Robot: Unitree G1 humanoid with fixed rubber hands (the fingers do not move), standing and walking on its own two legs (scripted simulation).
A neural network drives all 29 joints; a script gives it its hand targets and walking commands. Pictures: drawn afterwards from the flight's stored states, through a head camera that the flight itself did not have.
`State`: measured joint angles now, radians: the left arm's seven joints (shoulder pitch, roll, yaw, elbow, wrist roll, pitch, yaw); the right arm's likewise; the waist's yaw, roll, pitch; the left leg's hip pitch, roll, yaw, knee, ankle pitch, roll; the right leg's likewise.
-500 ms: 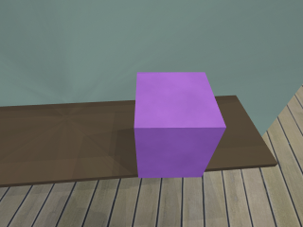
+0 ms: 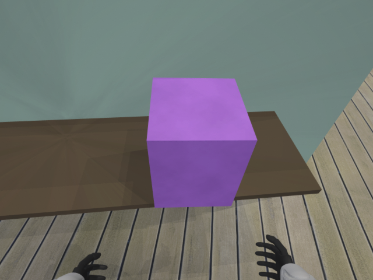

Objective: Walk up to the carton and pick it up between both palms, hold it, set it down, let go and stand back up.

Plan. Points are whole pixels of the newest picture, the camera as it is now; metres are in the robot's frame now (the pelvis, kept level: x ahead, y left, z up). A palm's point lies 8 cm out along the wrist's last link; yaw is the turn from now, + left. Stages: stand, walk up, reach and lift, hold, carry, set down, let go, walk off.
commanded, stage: reach and lift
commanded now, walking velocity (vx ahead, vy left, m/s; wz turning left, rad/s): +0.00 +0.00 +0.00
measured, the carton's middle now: (193, 144) +0.44 -0.02 +0.06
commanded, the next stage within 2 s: none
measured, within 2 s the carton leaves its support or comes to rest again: neither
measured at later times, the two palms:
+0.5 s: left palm out of the picture +0.17 +0.24 -0.06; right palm out of the picture +0.14 -0.20 -0.06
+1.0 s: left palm (65, 279) +0.17 +0.24 -0.03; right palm (283, 271) +0.17 -0.19 -0.03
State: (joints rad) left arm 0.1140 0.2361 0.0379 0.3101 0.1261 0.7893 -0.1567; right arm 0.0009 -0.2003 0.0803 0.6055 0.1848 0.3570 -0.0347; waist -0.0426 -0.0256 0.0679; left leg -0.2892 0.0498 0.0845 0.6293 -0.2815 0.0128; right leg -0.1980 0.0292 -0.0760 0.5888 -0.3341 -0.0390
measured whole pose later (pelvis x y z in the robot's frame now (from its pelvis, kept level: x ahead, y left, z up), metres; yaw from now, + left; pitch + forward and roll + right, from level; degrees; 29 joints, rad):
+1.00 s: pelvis +0.02 +0.00 +0.02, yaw -1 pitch -1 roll +0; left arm 0.33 0.28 -0.01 0.33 -0.13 0.04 -0.02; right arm 0.37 -0.08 0.02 0.37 0.09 -0.06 -0.03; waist 0.04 -0.03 0.02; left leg -0.13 0.02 0.10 0.30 -0.15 0.01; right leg -0.06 0.02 -0.06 0.29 -0.21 -0.04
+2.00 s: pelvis +0.03 -0.01 +0.02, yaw -1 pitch -1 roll +0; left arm 0.15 0.30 0.01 0.16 -0.26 0.01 0.01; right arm 0.18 -0.16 0.06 0.16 0.24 -0.04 -0.09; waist 0.06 -0.03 -0.01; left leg -0.14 0.02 0.08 0.33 -0.17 0.00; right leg -0.08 0.03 -0.04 0.32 -0.23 -0.04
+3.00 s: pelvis +0.02 -0.01 +0.02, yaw -2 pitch +3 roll +0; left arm -0.60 0.34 0.18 0.28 -0.20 0.63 0.03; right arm -0.61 -0.30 0.04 0.42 0.42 0.39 -0.15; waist 0.01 -0.03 -0.05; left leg -0.25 0.03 0.08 0.35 -0.15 0.00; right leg -0.19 0.05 -0.01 0.32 -0.19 -0.04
